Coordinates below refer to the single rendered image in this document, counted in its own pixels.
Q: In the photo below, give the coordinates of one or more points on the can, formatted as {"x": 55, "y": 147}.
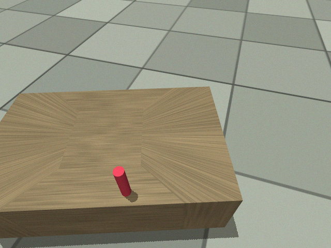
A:
{"x": 122, "y": 181}

